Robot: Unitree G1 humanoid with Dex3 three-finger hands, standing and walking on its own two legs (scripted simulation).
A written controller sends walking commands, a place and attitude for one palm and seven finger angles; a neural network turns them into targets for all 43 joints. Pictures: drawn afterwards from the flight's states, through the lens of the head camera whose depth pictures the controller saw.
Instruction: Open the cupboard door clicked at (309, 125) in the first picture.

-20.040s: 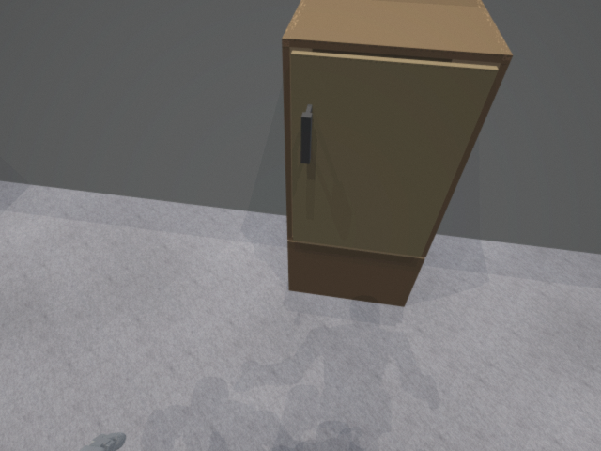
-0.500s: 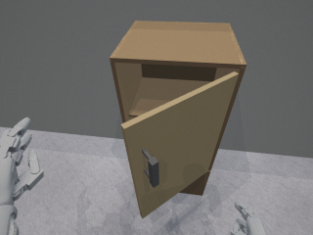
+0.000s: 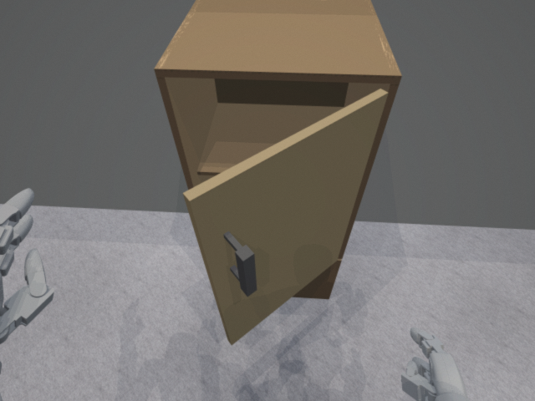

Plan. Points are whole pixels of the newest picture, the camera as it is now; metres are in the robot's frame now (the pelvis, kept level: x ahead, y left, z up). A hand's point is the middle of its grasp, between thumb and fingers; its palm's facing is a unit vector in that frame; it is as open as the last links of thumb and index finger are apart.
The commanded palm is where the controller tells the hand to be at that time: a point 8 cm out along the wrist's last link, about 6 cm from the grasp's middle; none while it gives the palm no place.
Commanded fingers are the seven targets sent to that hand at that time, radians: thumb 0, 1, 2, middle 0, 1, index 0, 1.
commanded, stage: step back with the hand held close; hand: left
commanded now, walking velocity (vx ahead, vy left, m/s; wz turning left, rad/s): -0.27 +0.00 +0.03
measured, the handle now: (239, 264) +0.33 +0.08 -0.01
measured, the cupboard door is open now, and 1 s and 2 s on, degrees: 43 43 43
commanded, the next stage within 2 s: stop stepping back and stand still in 0.76 s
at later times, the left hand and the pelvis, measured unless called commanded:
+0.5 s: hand out of the picture +0.08 +0.33 +0.16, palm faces +0.49 -0.72 -0.49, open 7.4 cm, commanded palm +0.02 +0.35 +0.18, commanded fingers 0.00 0.90 0.90 -0.20 -0.30 -0.20 -0.30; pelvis -0.09 +0.04 -0.01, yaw +6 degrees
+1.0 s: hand out of the picture -0.08 +0.36 +0.17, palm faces +0.52 -0.72 -0.45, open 7.4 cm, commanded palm -0.11 +0.39 +0.18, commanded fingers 0.00 0.90 0.90 -0.20 -0.30 -0.20 -0.30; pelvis -0.24 +0.08 -0.04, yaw +3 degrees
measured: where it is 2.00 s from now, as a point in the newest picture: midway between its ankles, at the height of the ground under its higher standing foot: outside the picture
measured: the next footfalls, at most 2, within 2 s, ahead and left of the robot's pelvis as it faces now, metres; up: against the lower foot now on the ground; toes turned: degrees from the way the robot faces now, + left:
right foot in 0.46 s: -0.06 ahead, -0.07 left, +0.00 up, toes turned +8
right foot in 0.98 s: -0.31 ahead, -0.04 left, +0.00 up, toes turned +3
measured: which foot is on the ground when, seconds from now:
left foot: down 0.00-0.94, up 0.96-1.00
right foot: down 0.00-0.34, up 0.36-0.44, down 0.46-0.72, up 0.74-0.96, down 0.98-1.00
